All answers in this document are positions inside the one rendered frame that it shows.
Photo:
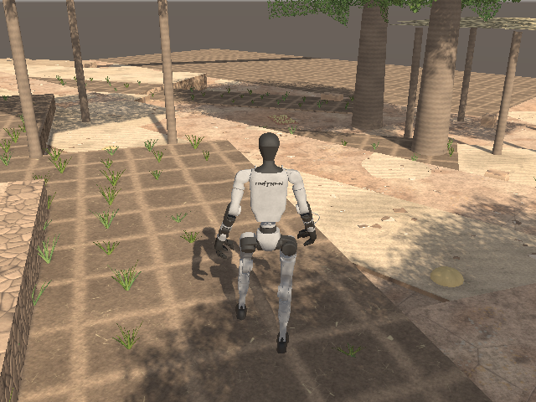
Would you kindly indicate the robot left thigh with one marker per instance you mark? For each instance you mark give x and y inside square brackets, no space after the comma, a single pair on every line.
[248,243]

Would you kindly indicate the robot left upper arm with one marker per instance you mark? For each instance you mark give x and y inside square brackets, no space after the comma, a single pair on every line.
[241,177]

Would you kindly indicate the left robot forearm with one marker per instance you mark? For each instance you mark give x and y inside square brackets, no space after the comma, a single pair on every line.
[226,225]

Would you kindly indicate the robot left hand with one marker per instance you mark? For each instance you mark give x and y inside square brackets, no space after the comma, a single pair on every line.
[219,247]

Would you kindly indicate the robot right upper arm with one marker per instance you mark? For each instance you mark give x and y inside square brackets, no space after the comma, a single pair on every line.
[299,191]

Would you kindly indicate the robot right foot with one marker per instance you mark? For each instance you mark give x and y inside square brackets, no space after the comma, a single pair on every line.
[281,346]

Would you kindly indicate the right robot forearm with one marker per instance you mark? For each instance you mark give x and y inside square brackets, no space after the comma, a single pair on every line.
[308,220]

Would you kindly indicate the robot right hand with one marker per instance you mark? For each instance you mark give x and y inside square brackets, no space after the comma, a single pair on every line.
[303,233]

